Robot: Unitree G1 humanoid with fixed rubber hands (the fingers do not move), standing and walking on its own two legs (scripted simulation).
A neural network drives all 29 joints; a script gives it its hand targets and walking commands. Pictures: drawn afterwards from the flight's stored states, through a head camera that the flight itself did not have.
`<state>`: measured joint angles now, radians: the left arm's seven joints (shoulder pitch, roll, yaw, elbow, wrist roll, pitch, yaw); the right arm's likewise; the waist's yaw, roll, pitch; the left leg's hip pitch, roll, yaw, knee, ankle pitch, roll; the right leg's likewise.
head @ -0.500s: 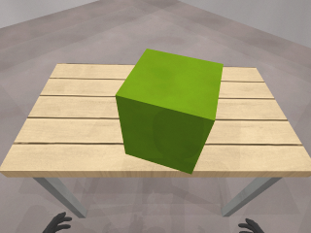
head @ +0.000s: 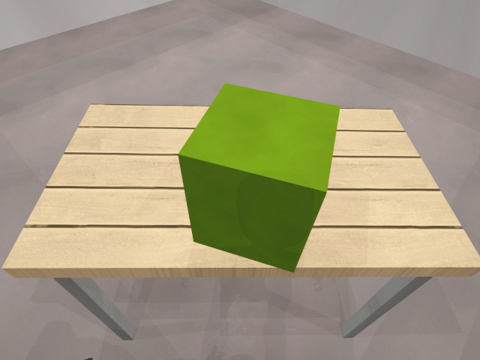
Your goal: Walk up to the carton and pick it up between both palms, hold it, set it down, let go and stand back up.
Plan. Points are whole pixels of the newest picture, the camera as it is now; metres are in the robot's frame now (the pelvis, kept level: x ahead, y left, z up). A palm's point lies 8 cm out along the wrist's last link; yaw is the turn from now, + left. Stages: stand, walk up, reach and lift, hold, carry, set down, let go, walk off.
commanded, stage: stand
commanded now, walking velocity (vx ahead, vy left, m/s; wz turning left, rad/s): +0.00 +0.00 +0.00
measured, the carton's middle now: (260, 180) +0.42 -0.03 +0.06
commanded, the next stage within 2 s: walk up in 1.04 s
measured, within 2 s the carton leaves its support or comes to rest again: neither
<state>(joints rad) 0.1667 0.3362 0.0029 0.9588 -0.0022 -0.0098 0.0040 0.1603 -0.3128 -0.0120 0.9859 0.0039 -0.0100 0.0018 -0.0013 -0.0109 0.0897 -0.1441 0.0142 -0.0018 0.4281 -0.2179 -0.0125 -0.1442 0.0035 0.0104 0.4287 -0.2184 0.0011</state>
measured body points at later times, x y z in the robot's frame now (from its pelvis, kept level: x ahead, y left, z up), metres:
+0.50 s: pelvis +0.00 +0.00 +0.00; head +0.01 +0.00 +0.45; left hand +0.08 +0.29 -0.13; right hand +0.06 -0.29 -0.13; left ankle +0.01 +0.13 -0.74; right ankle +0.01 -0.12 -0.74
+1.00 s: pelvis +0.01 +0.00 +0.01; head +0.02 +0.00 +0.45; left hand +0.08 +0.29 -0.13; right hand +0.06 -0.29 -0.13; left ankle +0.01 +0.13 -0.74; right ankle +0.01 -0.12 -0.74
